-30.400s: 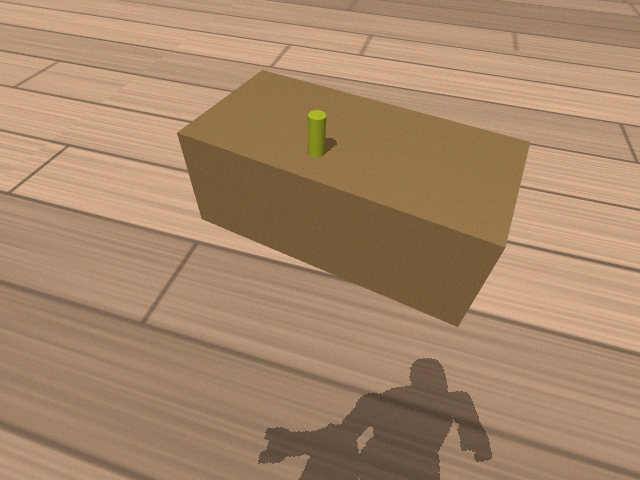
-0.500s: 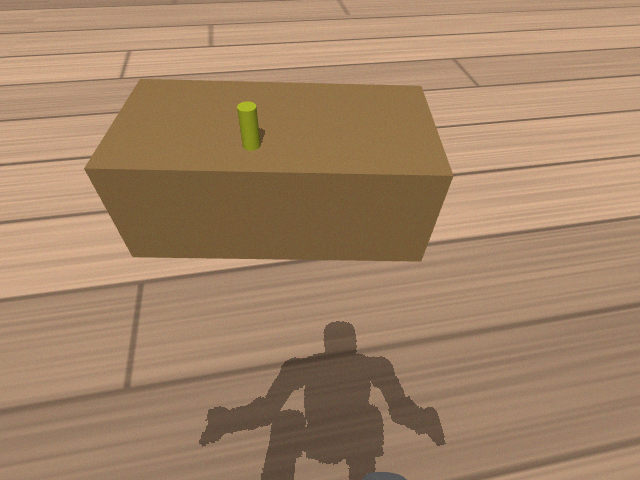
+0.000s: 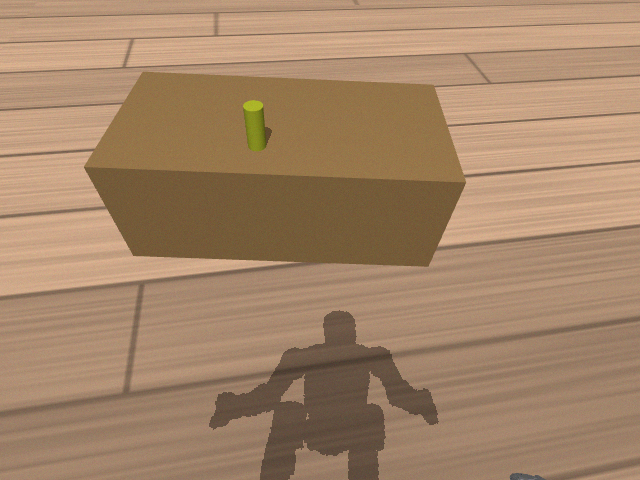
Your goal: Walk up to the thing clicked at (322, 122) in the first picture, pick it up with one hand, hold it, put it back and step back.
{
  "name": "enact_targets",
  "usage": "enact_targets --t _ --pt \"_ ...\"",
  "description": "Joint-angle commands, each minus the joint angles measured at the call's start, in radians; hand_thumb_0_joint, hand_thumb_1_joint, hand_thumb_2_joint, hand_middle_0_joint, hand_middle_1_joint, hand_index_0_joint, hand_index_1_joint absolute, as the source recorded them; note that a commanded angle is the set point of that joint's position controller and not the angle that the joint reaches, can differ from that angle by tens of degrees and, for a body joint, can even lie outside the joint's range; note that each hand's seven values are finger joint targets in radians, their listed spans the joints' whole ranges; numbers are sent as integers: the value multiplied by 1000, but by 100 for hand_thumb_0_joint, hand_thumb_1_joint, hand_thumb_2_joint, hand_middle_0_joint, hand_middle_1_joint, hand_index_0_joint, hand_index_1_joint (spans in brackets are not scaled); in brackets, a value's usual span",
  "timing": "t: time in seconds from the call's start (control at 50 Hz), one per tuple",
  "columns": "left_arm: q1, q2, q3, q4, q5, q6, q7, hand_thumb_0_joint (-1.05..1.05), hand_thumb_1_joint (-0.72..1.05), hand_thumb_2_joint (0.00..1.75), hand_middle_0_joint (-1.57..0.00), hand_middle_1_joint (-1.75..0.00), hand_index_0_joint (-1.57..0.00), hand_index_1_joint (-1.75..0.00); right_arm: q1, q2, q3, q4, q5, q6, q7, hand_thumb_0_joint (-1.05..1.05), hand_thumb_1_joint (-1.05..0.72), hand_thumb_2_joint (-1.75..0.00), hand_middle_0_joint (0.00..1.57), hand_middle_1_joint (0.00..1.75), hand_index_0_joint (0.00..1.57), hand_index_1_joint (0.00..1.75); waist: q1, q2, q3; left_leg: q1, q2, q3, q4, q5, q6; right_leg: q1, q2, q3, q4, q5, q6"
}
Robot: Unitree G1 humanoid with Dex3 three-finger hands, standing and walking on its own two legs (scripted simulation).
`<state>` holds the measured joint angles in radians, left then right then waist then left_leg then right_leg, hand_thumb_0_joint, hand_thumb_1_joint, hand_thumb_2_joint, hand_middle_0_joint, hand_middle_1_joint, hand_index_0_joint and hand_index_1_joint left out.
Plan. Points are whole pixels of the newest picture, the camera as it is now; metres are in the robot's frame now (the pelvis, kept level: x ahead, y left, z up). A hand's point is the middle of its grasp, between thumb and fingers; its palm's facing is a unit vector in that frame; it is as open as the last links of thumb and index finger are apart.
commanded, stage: step back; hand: left
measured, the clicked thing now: (255, 126) +1.09 +0.19 -0.24
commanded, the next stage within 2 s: stand in 0.18 s
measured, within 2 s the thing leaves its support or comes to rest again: neither
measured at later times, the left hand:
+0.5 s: hand out of the picture +0.09 +0.26 -0.14, palm faces -0.04 -0.94 -0.33, open 7.4 cm
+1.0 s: hand out of the picture +0.05 +0.26 -0.14, palm faces -0.06 -0.94 -0.34, open 7.4 cm
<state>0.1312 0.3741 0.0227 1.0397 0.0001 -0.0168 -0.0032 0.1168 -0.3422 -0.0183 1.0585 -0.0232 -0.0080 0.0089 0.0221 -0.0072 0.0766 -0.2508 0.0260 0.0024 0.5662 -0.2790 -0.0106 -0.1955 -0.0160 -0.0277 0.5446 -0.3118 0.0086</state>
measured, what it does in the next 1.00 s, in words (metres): stands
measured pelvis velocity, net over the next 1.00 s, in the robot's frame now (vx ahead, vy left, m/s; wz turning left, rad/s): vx -0.02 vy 0.01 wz -0.02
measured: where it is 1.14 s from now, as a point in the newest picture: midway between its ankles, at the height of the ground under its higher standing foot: outside the picture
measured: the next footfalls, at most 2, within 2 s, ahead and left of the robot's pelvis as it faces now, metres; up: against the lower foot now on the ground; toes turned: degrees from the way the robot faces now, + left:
none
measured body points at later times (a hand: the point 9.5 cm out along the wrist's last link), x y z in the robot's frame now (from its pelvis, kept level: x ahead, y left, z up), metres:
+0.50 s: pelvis +0.00 +0.01 +0.02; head +0.00 +0.02 +0.46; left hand +0.10 +0.31 -0.12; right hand +0.10 -0.29 -0.11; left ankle +0.02 +0.13 -0.73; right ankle -0.01 -0.13 -0.73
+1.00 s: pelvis -0.02 +0.01 +0.02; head -0.01 +0.01 +0.46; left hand +0.05 +0.31 -0.12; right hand +0.04 -0.29 -0.12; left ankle +0.02 +0.13 -0.73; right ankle -0.01 -0.13 -0.73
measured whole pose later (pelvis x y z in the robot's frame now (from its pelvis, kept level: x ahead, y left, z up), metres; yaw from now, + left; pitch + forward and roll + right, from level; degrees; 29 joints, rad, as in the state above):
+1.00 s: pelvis -0.02 +0.01 +0.02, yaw -1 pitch -3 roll +0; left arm 0.14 0.35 -0.02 1.13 0.01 -0.01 -0.01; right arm 0.11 -0.35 -0.01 1.16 -0.01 0.00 0.02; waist -0.01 0.00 0.06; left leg -0.14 0.01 0.03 0.33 -0.14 0.00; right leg -0.11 -0.03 0.00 0.34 -0.18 0.02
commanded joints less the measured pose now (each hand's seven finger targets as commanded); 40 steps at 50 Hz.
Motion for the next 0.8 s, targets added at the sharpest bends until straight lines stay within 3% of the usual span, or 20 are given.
enact_targets --t 0.0,0.14,0.16,0.18,0.22,0.32,0.36,0.4,0.54,0.58,0.76,0.78 --pt "-30 223 52 -44 1 -32 22 0 90 90 -20 -30 -20 -30 -67 -219 -49 -46 12 -26 -22 0 -90 -90 20 30 20 30 -6 38 -193 108 104 -73 -75 448 59 92 -102 98 -80 430 -40" --pt "-71 208 44 -25 6 -24 25 0 90 90 -20 -30 -20 -30 -123 -203 -50 -25 10 -17 -24 0 -90 -90 20 30 20 30 -8 18 -162 117 108 -59 -132 374 51 85 -101 100 -119 396 -34" --pt "-66 165 23 -1 -2 -23 18 0 90 90 -20 -30 -20 -30 -103 -218 -41 -21 18 -23 -19 0 -90 -90 20 30 20 30 -20 27 -175 166 117 -87 -168 422 51 89 -102 100 -147 409 -28" --pt "-74 170 24 -5 -1 -22 19 0 90 90 -20 -30 -20 -30 -105 -221 -45 -17 17 -26 -18 0 -90 -90 20 30 20 30 -20 28 -180 176 123 -86 -177 455 48 107 -101 92 -152 414 -23" --pt "-90 174 21 3 1 -21 17 0 90 90 -20 -30 -20 -30 -135 -216 -43 -14 17 -28 -15 0 -90 -90 20 30 20 30 -16 28 -133 158 121 -90 -210 399 40 99 -100 90 -190 349 -18" --pt "-102 184 20 16 6 -24 13 0 90 90 -20 -30 -20 -30 -141 -210 -40 -6 15 -31 -12 0 -90 -90 20 30 20 30 -18 24 -148 193 117 -76 -250 365 32 121 -110 96 -233 329 -13" --pt "-103 185 19 23 8 -25 13 0 90 90 -20 -30 -20 -30 -145 -210 -39 -2 16 -27 -10 0 -90 -90 20 30 20 30 -18 20 -120 161 112 -77 -276 284 31 122 -112 99 -255 274 -10" --pt "-104 188 19 25 9 -25 11 0 90 90 -20 -30 -20 -30 -141 -209 -40 1 15 -29 -9 0 -90 -90 20 30 20 30 -20 24 -135 186 112 -72 -282 307 28 117 -114 98 -255 287 -12" --pt "-86 184 14 39 9 -22 6 0 90 90 -20 -30 -20 -30 -126 -213 -39 20 15 -30 -7 0 -90 -90 20 30 20 30 -18 19 -94 157 108 -82 -323 149 25 80 -114 106 -282 163 -17" --pt "-94 193 16 33 12 -25 8 0 90 90 -20 -30 -20 -30 -117 -209 -39 20 13 -30 -6 0 -90 -90 20 30 20 30 -24 7 -117 160 108 -79 -308 208 24 101 -121 107 -277 202 -19" --pt "-56 189 9 39 12 -19 6 0 90 90 -20 -30 -20 -30 -84 -218 -37 37 12 -21 -3 0 -90 -90 20 30 20 30 -28 17 -57 115 101 -93 -331 38 21 32 -108 109 -295 71 -20" --pt "-52 191 8 36 13 -22 7 0 90 90 -20 -30 -20 -30 -82 -217 -38 36 11 -22 -2 0 -90 -90 20 30 20 30 -27 4 -82 139 103 -88 -319 79 24 41 -115 115 -292 99 -22"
